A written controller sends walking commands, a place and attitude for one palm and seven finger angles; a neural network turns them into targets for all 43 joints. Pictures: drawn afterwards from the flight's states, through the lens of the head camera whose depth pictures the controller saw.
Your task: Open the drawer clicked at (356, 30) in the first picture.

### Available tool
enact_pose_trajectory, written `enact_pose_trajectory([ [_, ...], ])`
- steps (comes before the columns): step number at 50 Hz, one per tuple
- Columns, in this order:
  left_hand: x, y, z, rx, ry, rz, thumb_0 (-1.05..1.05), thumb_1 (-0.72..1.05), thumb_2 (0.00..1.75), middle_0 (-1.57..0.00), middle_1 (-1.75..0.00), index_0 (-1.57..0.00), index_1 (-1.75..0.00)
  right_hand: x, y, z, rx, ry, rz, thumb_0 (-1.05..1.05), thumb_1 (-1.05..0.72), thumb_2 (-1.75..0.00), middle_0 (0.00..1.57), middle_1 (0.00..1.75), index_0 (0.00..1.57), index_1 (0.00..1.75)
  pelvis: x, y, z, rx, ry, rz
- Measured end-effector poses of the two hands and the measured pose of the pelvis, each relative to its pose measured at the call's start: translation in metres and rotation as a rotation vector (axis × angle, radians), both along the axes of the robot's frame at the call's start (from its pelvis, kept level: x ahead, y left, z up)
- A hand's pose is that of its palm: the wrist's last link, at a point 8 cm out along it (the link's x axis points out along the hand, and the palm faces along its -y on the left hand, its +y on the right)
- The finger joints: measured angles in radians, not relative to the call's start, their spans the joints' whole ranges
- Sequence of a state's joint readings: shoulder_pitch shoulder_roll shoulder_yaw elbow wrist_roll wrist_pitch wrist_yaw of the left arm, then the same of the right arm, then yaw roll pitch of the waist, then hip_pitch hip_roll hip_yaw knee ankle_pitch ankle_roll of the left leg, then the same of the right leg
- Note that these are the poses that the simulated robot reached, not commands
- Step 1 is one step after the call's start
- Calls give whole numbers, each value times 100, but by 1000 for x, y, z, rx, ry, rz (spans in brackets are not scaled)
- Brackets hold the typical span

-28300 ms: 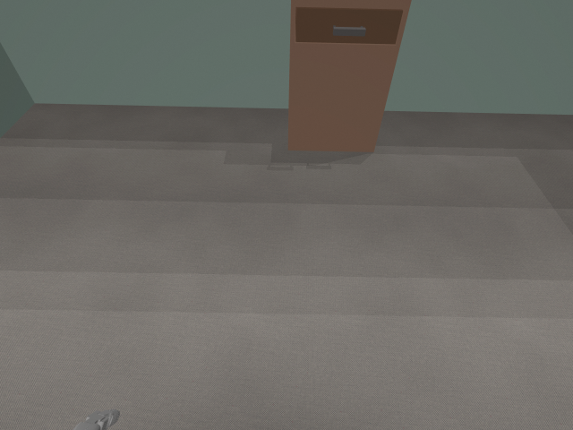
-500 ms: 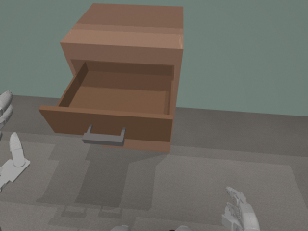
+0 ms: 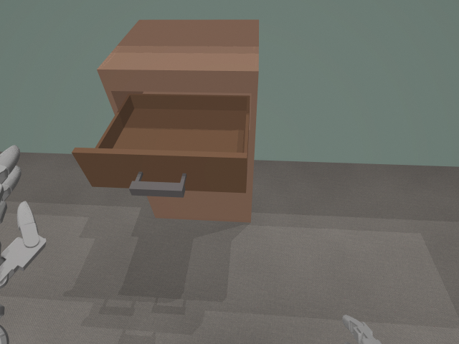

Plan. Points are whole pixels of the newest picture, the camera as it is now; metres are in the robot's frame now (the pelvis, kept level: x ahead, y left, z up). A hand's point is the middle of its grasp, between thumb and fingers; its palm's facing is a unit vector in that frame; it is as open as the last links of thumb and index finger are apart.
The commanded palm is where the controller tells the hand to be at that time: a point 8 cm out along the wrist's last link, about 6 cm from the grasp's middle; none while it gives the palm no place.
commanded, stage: stop stepping back and stand still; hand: left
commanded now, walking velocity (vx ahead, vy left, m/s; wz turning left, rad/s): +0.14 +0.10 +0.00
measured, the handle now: (159, 182) +0.52 +0.21 -0.08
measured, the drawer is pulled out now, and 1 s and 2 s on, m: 0.30 0.30 0.30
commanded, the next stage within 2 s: let the arm hang, fingers relaxed in 0.22 s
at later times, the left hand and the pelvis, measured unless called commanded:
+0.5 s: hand (106, 326) +0.18 +0.23 -0.07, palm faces +0.09 -0.92 -0.37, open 7.4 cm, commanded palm none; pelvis +0.00 +0.01 -0.01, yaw +1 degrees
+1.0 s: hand out of the picture -0.04 +0.22 -0.16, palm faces +0.01 -0.97 -0.24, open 7.3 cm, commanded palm none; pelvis -0.01 +0.03 +0.01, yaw -1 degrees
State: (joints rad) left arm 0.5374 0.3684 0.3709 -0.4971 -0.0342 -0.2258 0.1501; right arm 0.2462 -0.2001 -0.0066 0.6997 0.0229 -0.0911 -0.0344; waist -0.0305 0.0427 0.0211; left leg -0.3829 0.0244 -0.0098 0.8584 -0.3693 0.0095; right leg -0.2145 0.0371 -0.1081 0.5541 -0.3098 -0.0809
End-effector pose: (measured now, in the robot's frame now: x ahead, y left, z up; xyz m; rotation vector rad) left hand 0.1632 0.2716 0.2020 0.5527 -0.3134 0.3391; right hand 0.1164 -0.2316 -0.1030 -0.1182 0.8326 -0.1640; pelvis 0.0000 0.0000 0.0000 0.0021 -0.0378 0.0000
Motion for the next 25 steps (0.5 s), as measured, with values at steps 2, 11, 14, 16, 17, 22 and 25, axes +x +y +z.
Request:
enact_pose_trajectory([
  [2, -3, -4, -7, -41, 37, -7, 2, 89, 90, -20, -30, -21, -30, -5, -7, 7, 0, 12, -14, 1, -90, -89, 20, 30, 21, 30, -2, -2, 6, 18, 10, -12],
  [11, -9, -15, -23, -64, 147, -70, 2, 89, 90, -21, -30, -21, -30, -1, -35, 42, -138, -33, -31, 1, -90, -90, 20, 30, 20, 30, -5, -5, 14, 26, 66, -17],
  [14, -7, -11, -15, -37, 93, -93, 2, 89, 90, -21, -30, -21, -30, 11, -35, 44, -171, -66, -21, 1, -90, -90, 20, 30, 20, 30, -5, 0, 8, 9, 60, -9],
  [16, -6, -7, -9, -14, 70, -91, 2, 89, 90, -21, -30, -21, -30, 20, -30, 46, -158, -88, -18, 1, -90, -90, 20, 30, 20, 30, -3, 1, 7, 17, 51, -17],
  [17, -2, -4, -14, 11, 86, -87, 2, 89, 90, -21, -30, -21, -30, 25, -27, 43, -144, -99, 4, 1, -90, -90, 20, 30, 20, 30, -3, 3, 6, 15, 58, -12],
  [22, 19, 19, -146, -199, 583, 75, 1, 90, 90, -20, -30, -20, -30, 35, -8, 1, -42, -12, 71, 1, -90, -90, 20, 30, 20, 30, -1, 12, -3, 16, 69, 10],
  [25, -9, 5, -236, -352, 929, 125, 1, 91, 90, -19, -30, -19, -30, 21, 9, -13, 1, 75, 79, 1, -91, -90, 20, 30, 20, 30, 0, 13, -5, 13, 42, 13],
])
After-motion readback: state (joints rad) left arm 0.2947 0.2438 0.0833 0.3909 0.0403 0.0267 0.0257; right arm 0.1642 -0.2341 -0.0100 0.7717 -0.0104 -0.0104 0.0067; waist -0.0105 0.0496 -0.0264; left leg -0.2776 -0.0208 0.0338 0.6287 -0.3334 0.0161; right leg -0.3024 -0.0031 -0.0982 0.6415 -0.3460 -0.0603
